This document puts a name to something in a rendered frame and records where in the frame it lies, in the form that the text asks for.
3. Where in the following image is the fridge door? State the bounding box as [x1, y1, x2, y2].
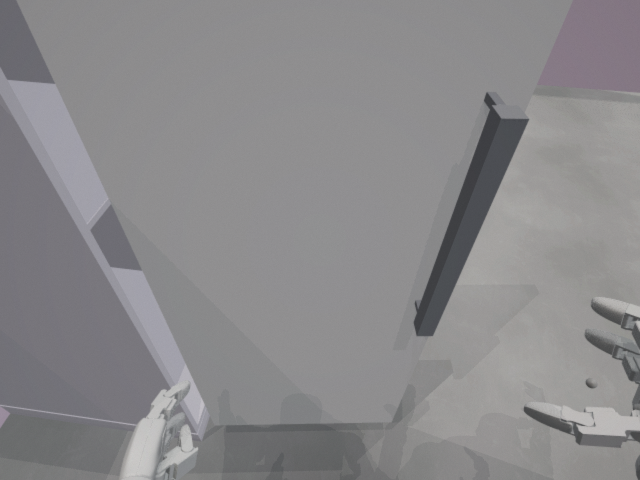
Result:
[16, 0, 573, 426]

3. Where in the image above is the right robot hand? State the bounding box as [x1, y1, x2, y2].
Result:
[524, 297, 640, 448]

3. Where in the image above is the left robot hand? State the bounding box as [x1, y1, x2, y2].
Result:
[118, 380, 198, 480]

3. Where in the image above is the handle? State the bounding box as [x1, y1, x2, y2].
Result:
[414, 92, 529, 336]

